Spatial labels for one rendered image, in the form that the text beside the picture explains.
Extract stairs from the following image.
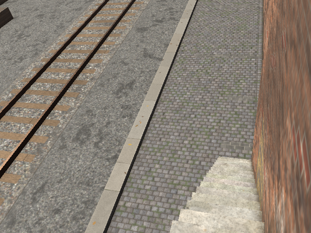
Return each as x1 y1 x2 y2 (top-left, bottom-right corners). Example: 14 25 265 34
169 156 264 233

